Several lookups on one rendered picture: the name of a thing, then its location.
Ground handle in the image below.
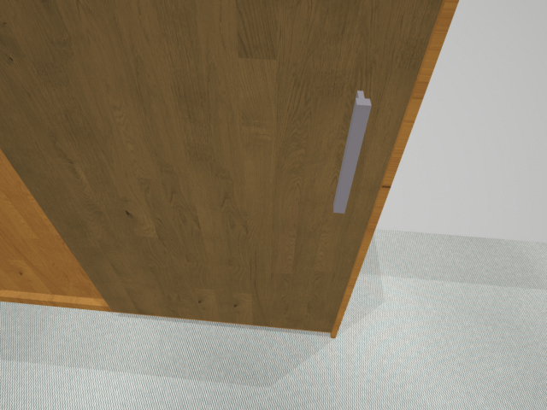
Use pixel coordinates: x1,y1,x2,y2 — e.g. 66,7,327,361
333,91,372,214

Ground wardrobe door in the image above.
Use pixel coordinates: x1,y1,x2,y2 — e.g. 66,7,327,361
0,0,443,332
0,150,103,299

